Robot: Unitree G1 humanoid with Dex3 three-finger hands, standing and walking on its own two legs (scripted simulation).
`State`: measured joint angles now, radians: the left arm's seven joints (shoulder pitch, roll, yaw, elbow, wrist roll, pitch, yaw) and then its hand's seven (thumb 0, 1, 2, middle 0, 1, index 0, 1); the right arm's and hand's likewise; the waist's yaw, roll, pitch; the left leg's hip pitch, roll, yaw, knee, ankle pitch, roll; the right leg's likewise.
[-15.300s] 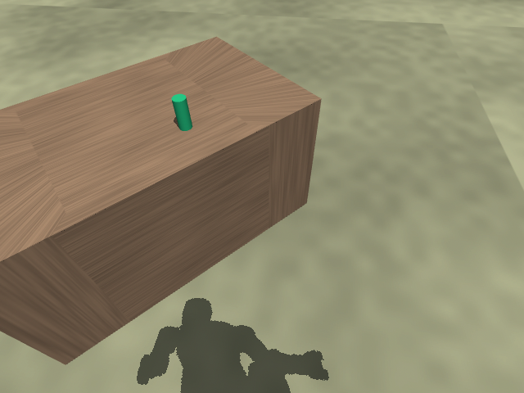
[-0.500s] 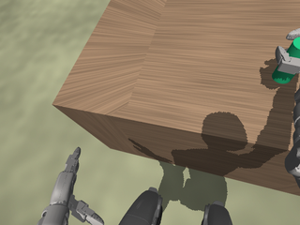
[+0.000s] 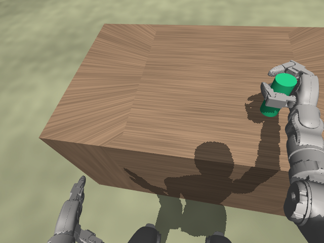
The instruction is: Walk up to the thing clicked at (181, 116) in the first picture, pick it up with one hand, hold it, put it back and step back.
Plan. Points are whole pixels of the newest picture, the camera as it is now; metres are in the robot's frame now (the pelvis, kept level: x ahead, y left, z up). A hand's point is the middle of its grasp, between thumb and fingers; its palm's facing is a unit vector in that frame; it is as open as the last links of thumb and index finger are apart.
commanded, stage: lift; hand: right
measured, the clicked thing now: (276, 96) +0.48 -0.20 +0.06
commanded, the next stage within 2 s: hold in 1.02 s
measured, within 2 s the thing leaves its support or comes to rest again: neither
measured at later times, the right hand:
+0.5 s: hand (283, 102) +0.39 -0.17 +0.15, palm faces +0.17 +0.99 -0.02, open 6.2 cm
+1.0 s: hand (291, 109) +0.35 -0.16 +0.18, palm faces +0.17 +0.98 -0.01, open 6.2 cm
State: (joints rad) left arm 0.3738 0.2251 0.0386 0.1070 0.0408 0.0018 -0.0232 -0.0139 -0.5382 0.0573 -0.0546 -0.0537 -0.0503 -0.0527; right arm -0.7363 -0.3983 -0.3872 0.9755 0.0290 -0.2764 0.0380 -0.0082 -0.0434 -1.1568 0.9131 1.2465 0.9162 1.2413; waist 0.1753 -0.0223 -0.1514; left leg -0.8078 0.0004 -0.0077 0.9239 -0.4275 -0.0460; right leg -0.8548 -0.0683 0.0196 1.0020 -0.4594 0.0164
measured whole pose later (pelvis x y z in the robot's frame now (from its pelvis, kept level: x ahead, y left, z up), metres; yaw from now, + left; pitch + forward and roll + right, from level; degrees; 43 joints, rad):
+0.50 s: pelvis +0.00 +0.01 +0.03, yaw -1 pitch +6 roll +0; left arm 0.35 0.22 0.09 0.32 -0.01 -0.02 0.05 -0.01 -0.53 0.04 -0.05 -0.05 -0.05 -0.05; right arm -0.41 -0.22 -0.23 0.51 0.13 -0.12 0.00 -0.01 -0.05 -1.17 0.92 1.24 0.93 1.24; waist 0.05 -0.02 -0.08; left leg -0.49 0.03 -0.01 0.75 -0.37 -0.04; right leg -0.51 -0.04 0.00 0.76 -0.36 0.03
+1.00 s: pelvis +0.00 +0.02 +0.04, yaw -1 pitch +1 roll +0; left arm 0.30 0.22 0.10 0.44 -0.03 -0.06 0.08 -0.01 -0.53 0.04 -0.04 -0.05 -0.04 -0.05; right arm -0.26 -0.20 -0.20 0.26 0.16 0.01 -0.01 -0.01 -0.05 -1.18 0.92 1.24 0.93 1.23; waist 0.03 -0.02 -0.05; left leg -0.35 0.03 -0.01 0.66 -0.34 -0.03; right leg -0.36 -0.04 0.00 0.66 -0.32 0.03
